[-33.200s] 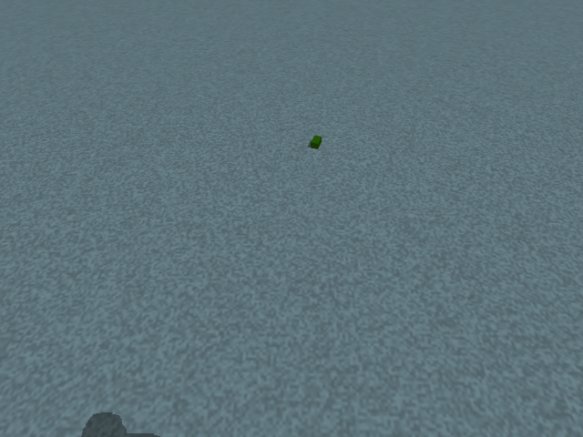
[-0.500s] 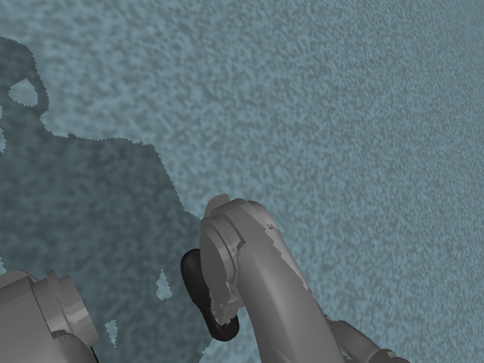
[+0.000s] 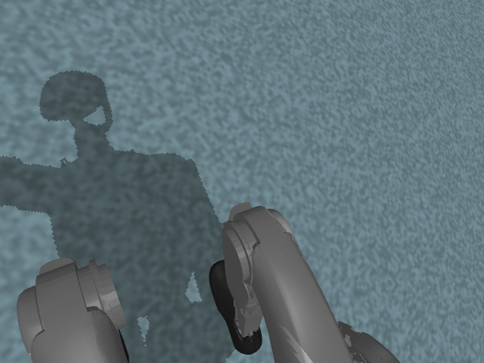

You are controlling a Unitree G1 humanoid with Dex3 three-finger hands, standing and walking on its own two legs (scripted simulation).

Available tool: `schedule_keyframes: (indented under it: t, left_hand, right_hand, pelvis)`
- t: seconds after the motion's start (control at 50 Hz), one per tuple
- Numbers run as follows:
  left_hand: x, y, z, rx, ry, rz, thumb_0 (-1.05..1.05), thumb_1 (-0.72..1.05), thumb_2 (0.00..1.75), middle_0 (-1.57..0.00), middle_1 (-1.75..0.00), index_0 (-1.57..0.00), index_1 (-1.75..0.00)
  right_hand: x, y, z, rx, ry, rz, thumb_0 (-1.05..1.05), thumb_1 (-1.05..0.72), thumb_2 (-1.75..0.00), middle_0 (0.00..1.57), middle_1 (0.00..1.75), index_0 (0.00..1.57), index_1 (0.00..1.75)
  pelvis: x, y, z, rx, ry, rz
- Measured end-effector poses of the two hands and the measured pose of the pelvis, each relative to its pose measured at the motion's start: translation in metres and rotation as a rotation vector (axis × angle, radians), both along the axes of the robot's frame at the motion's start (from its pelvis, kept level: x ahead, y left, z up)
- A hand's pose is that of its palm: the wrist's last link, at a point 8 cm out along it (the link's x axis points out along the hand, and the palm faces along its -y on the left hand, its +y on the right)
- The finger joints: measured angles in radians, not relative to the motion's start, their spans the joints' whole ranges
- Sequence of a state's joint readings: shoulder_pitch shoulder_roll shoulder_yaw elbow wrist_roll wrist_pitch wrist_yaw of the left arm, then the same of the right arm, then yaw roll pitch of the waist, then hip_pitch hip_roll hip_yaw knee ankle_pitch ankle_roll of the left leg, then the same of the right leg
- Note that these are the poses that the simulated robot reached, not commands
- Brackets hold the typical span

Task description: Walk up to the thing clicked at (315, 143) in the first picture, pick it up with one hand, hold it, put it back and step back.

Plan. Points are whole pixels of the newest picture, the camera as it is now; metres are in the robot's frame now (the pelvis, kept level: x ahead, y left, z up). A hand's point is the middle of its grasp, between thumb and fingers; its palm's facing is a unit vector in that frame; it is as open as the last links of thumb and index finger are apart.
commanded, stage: settle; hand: left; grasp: from above
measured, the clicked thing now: out of the picture +0.47 +0.36 -0.23
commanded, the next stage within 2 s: lift in 0.40 s
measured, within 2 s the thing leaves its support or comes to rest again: neither
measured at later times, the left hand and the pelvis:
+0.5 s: hand out of the picture +0.45 +0.35 -0.13, palm faces -0.43 -0.08 -0.90, open 7.2 cm; pelvis -0.01 -0.01 +0.02, yaw +4 degrees
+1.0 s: hand out of the picture +0.40 +0.35 -0.02, palm faces -0.44 -0.13 -0.89, open 7.2 cm; pelvis -0.01 -0.01 +0.08, yaw +8 degrees
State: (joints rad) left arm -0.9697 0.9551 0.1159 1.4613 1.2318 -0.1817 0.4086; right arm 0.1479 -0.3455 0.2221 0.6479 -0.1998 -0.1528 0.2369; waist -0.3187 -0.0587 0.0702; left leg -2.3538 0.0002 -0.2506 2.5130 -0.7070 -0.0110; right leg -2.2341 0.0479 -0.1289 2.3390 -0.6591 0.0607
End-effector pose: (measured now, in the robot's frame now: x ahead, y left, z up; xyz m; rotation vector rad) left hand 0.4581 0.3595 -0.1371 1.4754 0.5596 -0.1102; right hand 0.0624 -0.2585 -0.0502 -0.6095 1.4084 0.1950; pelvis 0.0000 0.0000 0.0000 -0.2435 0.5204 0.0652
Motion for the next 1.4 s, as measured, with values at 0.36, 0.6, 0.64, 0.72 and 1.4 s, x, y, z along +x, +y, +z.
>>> schedule_keyframes:
  t: [0.36,0.6,0.64,0.72,1.4]
  left_hand:
    - [-0.005,-0.008,0.053,0.001,0.011,-0.067,-0.01,0.4,0.0,-1.04,-0.04,-1.08,-0.02]
    - [-0.006,-0.01,0.076,0.002,0.03,-0.058,-0.02,0.4,0.01,-1.04,-0.05,-1.07,-0.04]
    - [-0.007,-0.01,0.08,-0.007,0.03,-0.051,-0.02,0.4,0.01,-1.04,-0.06,-1.07,-0.04]
    - [-0.013,-0.011,0.093,-0.023,0.038,-0.039,-0.02,0.4,0.0,-1.03,-0.07,-1.07,-0.06]
    - [-0.116,-0.033,0.336,-0.06,-0.016,-0.038,-0.02,0.41,0.08,-0.98,-0.14,-1.01,-0.12]
  right_hand:
    - [0.013,-0.008,-0.009,-0.009,-0.054,-0.084,0.0,-0.91,-0.9,0.2,0.3,0.2,0.3]
    - [0.002,-0.011,-0.005,-0.024,-0.024,-0.144,0.0,-0.91,-0.9,0.2,0.3,0.2,0.3]
    - [0.001,-0.011,-0.002,-0.025,-0.021,-0.155,0.0,-0.91,-0.9,0.2,0.3,0.2,0.3]
    - [0.001,-0.012,0.003,-0.026,-0.019,-0.179,0.0,-0.92,-0.9,0.2,0.3,0.2,0.3]
    - [0.097,0.017,0.155,0.101,-0.335,-0.238,0.0,-0.9,-0.9,0.2,0.3,0.2,0.3]
  pelvis:
    - [-0.006,-0.004,0.01,0.037,0.028,0.031]
    - [-0.008,-0.006,0.023,0.054,0.053,0.043]
    - [-0.008,-0.006,0.027,0.056,0.059,0.045]
    - [-0.008,-0.007,0.035,0.062,0.071,0.051]
    - [-0.003,-0.007,0.212,0.148,-0.019,0.1]
